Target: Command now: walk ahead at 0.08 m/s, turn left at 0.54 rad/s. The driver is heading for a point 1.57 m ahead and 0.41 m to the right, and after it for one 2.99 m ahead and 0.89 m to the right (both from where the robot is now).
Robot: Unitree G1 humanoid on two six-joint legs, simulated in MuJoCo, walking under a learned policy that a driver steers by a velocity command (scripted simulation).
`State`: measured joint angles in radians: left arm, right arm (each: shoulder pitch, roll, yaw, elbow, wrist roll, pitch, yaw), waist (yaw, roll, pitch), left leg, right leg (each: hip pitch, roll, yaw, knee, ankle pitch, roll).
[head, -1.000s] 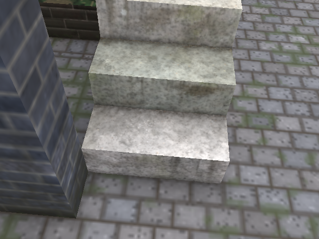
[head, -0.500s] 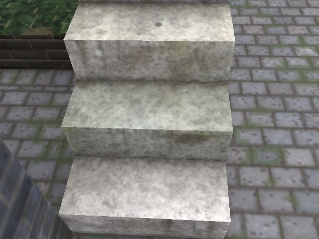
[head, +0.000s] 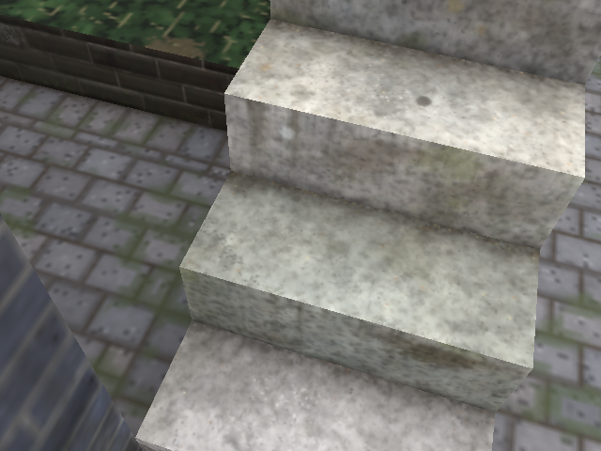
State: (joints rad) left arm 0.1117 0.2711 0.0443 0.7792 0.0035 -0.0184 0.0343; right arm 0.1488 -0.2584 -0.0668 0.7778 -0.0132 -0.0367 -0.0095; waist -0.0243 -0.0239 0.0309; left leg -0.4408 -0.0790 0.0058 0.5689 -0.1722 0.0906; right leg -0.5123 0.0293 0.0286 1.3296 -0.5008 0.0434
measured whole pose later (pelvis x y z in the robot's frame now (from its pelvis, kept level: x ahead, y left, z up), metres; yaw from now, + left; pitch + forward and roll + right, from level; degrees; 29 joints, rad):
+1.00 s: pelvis +0.09 -0.08 +0.00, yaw -15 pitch +2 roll +1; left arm 0.18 0.24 0.06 0.55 0.01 -0.02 0.01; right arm 0.03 -0.26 -0.07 0.68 0.01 -0.02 -0.02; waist 0.04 0.03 -0.01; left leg -0.38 0.07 0.05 0.98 -0.46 -0.05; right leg -0.28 0.07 -0.01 0.60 -0.36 -0.09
